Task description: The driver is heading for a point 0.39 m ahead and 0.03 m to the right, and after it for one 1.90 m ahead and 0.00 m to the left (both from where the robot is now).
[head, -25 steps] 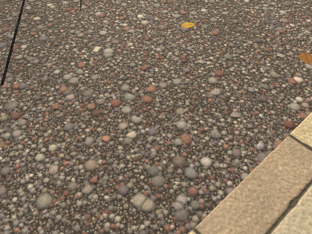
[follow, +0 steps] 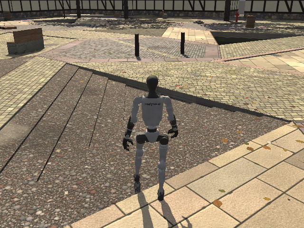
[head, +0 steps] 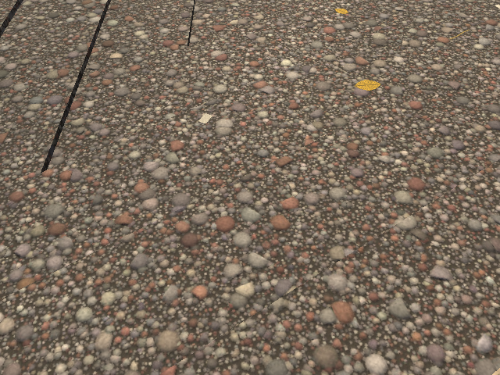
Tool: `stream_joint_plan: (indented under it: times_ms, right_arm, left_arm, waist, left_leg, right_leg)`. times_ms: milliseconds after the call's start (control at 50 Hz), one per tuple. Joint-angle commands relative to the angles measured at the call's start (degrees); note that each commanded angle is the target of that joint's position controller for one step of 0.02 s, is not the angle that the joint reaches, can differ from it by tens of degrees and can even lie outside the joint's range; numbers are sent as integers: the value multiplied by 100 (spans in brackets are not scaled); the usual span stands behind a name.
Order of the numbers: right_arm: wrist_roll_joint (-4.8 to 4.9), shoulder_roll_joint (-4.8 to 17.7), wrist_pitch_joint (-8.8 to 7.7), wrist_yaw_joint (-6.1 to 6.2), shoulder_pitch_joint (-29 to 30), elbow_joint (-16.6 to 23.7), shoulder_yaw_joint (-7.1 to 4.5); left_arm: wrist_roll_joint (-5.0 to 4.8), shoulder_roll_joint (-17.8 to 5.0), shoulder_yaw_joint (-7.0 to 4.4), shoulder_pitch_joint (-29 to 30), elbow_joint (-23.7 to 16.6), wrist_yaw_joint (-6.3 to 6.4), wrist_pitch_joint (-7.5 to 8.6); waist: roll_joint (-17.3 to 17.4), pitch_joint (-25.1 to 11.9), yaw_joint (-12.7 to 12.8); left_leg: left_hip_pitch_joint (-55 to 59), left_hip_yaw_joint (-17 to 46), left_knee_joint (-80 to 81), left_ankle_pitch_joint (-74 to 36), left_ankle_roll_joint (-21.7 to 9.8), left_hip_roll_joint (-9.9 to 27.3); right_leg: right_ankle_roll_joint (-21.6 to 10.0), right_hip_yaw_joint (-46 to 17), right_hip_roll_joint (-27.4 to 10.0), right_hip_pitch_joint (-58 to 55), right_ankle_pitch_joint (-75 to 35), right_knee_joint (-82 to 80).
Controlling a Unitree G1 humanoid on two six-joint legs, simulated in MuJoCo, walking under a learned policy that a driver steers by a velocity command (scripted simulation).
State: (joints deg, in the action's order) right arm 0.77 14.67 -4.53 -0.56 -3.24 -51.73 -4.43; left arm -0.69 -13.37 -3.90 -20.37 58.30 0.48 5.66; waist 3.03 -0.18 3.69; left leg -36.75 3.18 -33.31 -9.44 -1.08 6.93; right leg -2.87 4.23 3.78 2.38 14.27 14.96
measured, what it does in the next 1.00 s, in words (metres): goes down: left foot 0.04 m lower, then right foot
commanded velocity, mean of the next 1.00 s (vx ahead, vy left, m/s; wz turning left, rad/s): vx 0.35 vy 0.00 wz -0.19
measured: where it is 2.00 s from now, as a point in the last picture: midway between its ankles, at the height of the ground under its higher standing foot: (271, 326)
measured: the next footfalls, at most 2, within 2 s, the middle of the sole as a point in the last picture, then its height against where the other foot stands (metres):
left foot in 0.18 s outside the picture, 0.04 m lower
right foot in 0.68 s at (302, 361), level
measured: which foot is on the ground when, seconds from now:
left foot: up 0.00-0.16, down 0.18-0.70, up 0.72-1.00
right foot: down 0.00-0.20, up 0.22-0.66, down 0.68-1.00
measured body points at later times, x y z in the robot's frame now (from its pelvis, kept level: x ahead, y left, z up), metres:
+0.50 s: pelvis +0.29 +0.09 -0.04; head +0.31 +0.09 +0.41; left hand +0.45 +0.33 -0.16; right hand +0.27 -0.17 -0.18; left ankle +0.24 +0.16 -0.78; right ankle +0.43 -0.10 -0.71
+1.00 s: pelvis +0.47 +0.05 -0.05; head +0.50 +0.04 +0.40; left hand +0.65 +0.26 -0.17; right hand +0.51 -0.24 -0.18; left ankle +0.54 +0.20 -0.76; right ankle +0.52 -0.05 -0.78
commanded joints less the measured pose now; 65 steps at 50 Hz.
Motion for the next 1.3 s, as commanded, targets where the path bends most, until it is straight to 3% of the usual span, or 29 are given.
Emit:
stream_joint_plan:
  times_ms: [20, 120, 160, 180, 200, 220, 240, 280, 300, 340, 480, 580, 620, 660, 680, 700, 720, 740, 760, 780, 820, 880, 940, 1040, 1060, 1080, 1100, 1140, 1300]
  right_arm:
    - [19, 284, -62, -127, 626, 457, 10]
    - [67, 418, -91, -266, 727, 575, 36]
    - [54, 682, -129, -246, -222, 308, -101]
    - [1, 984, -136, -206, -1287, -27, -239]
    - [-60, 1439, -110, -150, -2059, -196, -322]
    - [-9, 1521, -87, -195, -2387, -278, -305]
    - [56, 1196, -54, -183, -2478, -353, -249]
    - [-69, 662, -100, -112, -1399, -97, -74]
    - [-149, 495, -145, -114, -1035, -43, -28]
    - [-206, 321, -187, -108, -899, -133, -2]
    - [-198, 584, -223, 168, -1113, -261, -55]
    - [-87, 668, -14, 296, -1622, -428, -69]
    - [-54, 805, 87, 321, -1617, -436, -100]
    - [-26, 919, 164, 333, -1406, -362, -131]
    - [-17, 941, 159, 308, -1319, -319, -133]
    - [-189, 690, 78, 263, -1463, -140, -43]
    - [-174, 84, 6, 107, -2333, -258, 185]
    - [18, 577, -41, 8, -2131, -400, 30]
    - [177, 678, -7, 22, -1446, -152, -10]
    - [113, 576, 70, 103, -1133, -121, -13]
    - [-37, 516, 315, 255, -1223, -168, -61]
    - [-74, 271, 442, 350, -1388, -199, -14]
    - [-72, 338, 475, 346, -1243, -224, -11]
    - [-148, 274, 421, 273, -1107, -322, 0]
    - [-223, 345, 397, 251, -1131, -328, 6]
    - [-196, 828, 381, 262, -967, -327, -88]
    - [-158, 788, 357, 241, -728, -380, -100]
    - [-192, 441, 268, 220, -489, -336, -9]
    - [-101, 288, 221, 291, -939, -652, 7]
  left_arm:
    - [-45, -869, -173, -178, -135, 66, 19]
    - [-28, -1053, -255, -334, -112, 125, -150]
    - [-35, -1100, -261, -190, -140, 80, -212]
    - [-31, -903, -188, -187, -169, 53, -214]
    - [152, -378, -27, -592, -218, -3, -148]
    - [-75, -43, 103, -1177, -173, -51, 44]
    - [-306, -555, -20, -483, -337, -18, 163]
    - [-267, -793, -83, 535, -617, 83, 120]
    - [-158, -767, -131, 490, -604, 119, 40]
    - [-115, -446, -123, 193, -550, 78, -148]
    - [-62, -201, -89, 1198, -995, -81, -188]
    - [46, -74, 7, 2068, -1449, -268, -201]
    - [58, -204, -35, 1935, -1514, -317, -182]
    - [64, -567, -180, 1149, -1344, -349, -153]
    - [84, -867, -299, 611, -1222, -300, -135]
    - [234, -1410, -401, 27, -1134, -172, -181]
    - [208, -1297, -263, 262, -1180, -127, -201]
    - [144, -881, -143, 183, -1171, -145, -277]
    - [84, -778, -116, 744, -1269, -141, -296]
    - [46, -619, -59, 1131, -1282, -151, -286]
    - [139, -544, -35, 1571, -1296, -130, -283]
    - [277, -635, -71, 1676, -1246, -61, -308]
    - [242, -630, -53, 1647, -1172, 33, -365]
    - [144, -361, 56, 1717, -989, 67, -406]
    - [122, -232, 98, 1476, -884, 63, -399]
    - [119, -251, 69, 1067, -877, 50, -388]
    - [87, -267, 53, 1081, -876, 48, -401]
    - [72, -437, -6, 1349, -846, 89, -465]
    - [53, -361, -21, 1330, -458, 98, -466]
  waist:
    - [-564, 491, 17]
    - [-574, 484, 2]
    - [-462, -49, -515]
    - [-329, -708, -936]
    - [902, -1593, -884]
    - [1735, -2345, -826]
    - [935, -1919, -1052]
    - [75, -641, -834]
    - [121, -444, -587]
    - [326, -294, -304]
    - [24, 204, -425]
    - [-150, 460, -648]
    - [79, 251, -494]
    - [214, -218, -39]
    - [39, -540, 285]
    - [-843, -1402, 303]
    - [-1618, -2546, -226]
    - [-825, -2722, 6]
    - [-782, -1751, -35]
    - [-292, -988, -184]
    - [-419, -564, -540]
    - [-773, -699, -674]
    - [-847, -937, -607]
    - [-798, -443, -704]
    - [-619, -342, -689]
    - [204, -215, -267]
    - [796, -84, -131]
    - [499, 89, -204]
    - [-230, -130, -453]
  left_leg:
    - [-140, 43, 388, -186, -56, -17]
    - [206, -82, 669, 866, -206, -149]
    - [1570, -458, 888, 1115, -436, -471]
    - [3210, -425, 524, 862, -623, -360]
    - [5003, 972, -86, 0, -1020, 882]
    - [6345, 3458, 770, 663, -2018, 1877]
    - [6061, 3500, 1292, 1658, -1799, 1745]
    - [4366, 1981, 1510, 1095, -1281, 1309]
    - [3637, 1567, 1623, 690, -1211, 1163]
    - [2965, 872, 1855, 204, -1023, 916]
    - [2727, -769, 2523, -387, -633, 452]
    - [3519, -1195, 1981, -1886, -478, 614]
    - [3890, -1196, 1418, -3026, -523, 693]
    - [4096, -1148, 327, -3611, -429, 628]
    - [3746, -1277, -688, -2981, -216, 367]
    - [2197, -1335, -2652, -152, 82, -95]
    - [813, -515, -4468, 4951, 347, -960]
    - [893, 433, -4507, 4900, 284, -636]
    - [402, 205, -4345, 4709, 268, -449]
    - [322, 44, -3814, 4438, 284, -275]
    - [1203, -22, -2988, 3919, 346, -109]
    - [1804, -159, -1890, 3474, 427, -199]
    - [2197, -196, -1217, 2579, 437, -238]
    - [2767, -345, 235, 1981, 272, -380]
    - [2900, -161, 730, 1601, 161, -237]
    - [2708, 162, 846, 1420, -8, 87]
    - [1885, 354, 1193, 2779, -146, 79]
    - [1367, 285, 1467, 3334, 22, -53]
    - [2332, -134, 951, 1760, 98, -403]
  right_leg:
    - [-830, -813, -1678, 150, -928, -177]
    - [-641, -1002, -1932, -266, -1515, 734]
    - [-454, -783, -1647, -208, -2906, 1969]
    - [-275, -521, -1312, 555, -2751, 3265]
    - [-12, -154, -805, 2095, 133, 5465]
    - [233, -759, 82, 3828, 2317, 6961]
    - [159, -1144, -273, 4562, 2032, 7159]
    - [84, -853, -830, 4587, 1083, 6807]
    - [65, -952, -1016, 4214, 656, 6395]
    - [-16, -1047, -1188, 3719, 405, 6060]
    - [42, -728, -950, 3547, -1915, 3136]
    - [-69, -174, -641, 3463, -1905, 2060]
    - [-203, -9, -382, 3108, -1357, 1921]
    - [-400, 53, -95, 2158, -1187, 1576]
    - [-576, -141, -136, 1126, -2421, 1003]
    - [-1121, -1488, -1366, -901, -5396, 1683]
    - [-2434, -3636, -2922, -2367, -6893, 1535]
    - [-2231, -3211, -2591, -1826, -6053, 1330]
    - [-1920, -2512, -2316, -1128, -5164, 1143]
    - [-1617, -2038, -2003, -132, -4340, 811]
    - [-1334, -1560, -1671, 1361, -3163, 346]
    - [-1299, -1262, -1484, 1848, -2802, 141]
    - [-1136, -1153, -1403, 1807, -1656, 17]
    - [-717, -1124, -1117, 2124, 164, 392]
    - [-440, -1071, -937, 2134, 278, 660]
    - [-166, -752, -471, 2092, 543, 1012]
    - [-14, -391, -261, 1545, 321, 1201]
    - [-44, -441, -385, 1014, -76, 1314]
    - [-121, -577, -520, 1017, -1207, 1266]
Velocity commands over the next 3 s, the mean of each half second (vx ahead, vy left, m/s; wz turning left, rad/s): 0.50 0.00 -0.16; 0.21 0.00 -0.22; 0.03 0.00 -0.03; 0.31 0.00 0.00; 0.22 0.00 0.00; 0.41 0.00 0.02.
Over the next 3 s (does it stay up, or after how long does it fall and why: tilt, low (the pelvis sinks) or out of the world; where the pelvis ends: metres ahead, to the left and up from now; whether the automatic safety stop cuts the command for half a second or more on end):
stays up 1.00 -0.12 -0.09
